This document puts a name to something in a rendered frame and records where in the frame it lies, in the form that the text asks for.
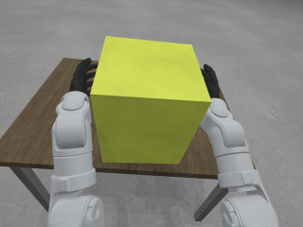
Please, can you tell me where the robot left upper arm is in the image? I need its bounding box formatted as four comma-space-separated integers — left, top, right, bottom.
47, 195, 105, 227

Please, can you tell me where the robot right forearm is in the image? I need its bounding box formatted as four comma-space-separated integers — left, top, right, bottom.
200, 97, 280, 227

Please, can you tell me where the robot left forearm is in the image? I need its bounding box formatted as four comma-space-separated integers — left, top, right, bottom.
46, 91, 97, 227

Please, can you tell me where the robot right upper arm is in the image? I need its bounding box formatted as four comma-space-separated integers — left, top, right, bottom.
220, 194, 279, 227

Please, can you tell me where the carton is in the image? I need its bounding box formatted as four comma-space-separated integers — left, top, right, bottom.
90, 36, 212, 165

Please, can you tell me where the left robot hand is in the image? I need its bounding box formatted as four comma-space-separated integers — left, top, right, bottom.
69, 58, 98, 96

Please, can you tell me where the table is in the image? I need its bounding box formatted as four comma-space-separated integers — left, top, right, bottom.
0, 58, 256, 221

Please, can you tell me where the right robot hand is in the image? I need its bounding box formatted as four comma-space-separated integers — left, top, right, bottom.
200, 63, 220, 98

